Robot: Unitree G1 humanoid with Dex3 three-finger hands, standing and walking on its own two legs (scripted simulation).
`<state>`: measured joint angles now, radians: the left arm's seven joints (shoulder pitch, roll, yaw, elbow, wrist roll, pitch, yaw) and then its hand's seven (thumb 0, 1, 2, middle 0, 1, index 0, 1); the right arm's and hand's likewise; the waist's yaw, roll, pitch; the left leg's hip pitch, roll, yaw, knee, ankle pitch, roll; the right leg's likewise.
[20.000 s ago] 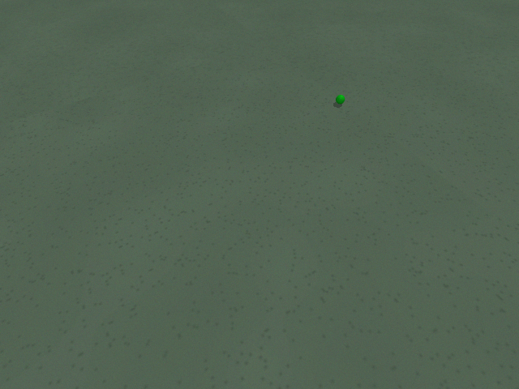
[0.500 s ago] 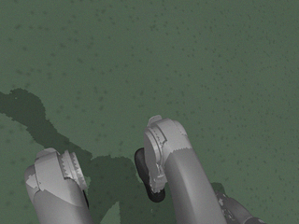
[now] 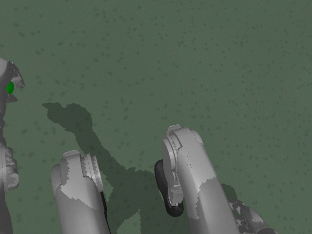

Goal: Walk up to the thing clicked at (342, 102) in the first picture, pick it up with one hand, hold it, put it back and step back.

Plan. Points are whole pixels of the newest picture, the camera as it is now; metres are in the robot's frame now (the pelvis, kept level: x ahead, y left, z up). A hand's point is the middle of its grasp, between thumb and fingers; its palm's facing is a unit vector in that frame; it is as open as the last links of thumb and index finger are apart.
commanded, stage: lift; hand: left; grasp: from above
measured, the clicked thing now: out of the picture +0.51 +0.32 -0.17
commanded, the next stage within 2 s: hold in 1.76 s
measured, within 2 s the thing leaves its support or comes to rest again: neither
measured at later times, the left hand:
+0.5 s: hand out of the picture +0.45 +0.31 -0.07, palm faces -0.46 -0.10 -0.88, open 6.0 cm
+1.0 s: hand out of the picture +0.37 +0.29 +0.13, palm faces -0.42 -0.13 -0.90, open 6.3 cm
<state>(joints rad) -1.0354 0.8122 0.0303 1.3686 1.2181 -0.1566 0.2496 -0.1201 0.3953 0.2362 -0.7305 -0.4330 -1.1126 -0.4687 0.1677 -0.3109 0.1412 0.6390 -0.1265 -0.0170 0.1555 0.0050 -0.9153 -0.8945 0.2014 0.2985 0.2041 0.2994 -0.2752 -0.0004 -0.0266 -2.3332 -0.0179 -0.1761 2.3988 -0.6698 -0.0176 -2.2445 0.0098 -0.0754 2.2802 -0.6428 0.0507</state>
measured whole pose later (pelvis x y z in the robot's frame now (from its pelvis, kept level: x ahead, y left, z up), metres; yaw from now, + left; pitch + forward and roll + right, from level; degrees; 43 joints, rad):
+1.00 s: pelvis +0.01 +0.00 +0.20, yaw +6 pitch +28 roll -4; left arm -0.47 0.55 -0.08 0.68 0.97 -0.01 0.01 -0.04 0.37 0.31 -0.66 -0.58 -0.99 -0.59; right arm 0.15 -0.25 0.00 0.64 0.02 0.07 0.00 0.01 -0.91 -0.90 0.20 0.30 0.21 0.30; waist -0.09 0.05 -0.18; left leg -1.62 0.02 -0.07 1.73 -0.61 -0.01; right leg -1.58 -0.01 -0.02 1.67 -0.58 0.04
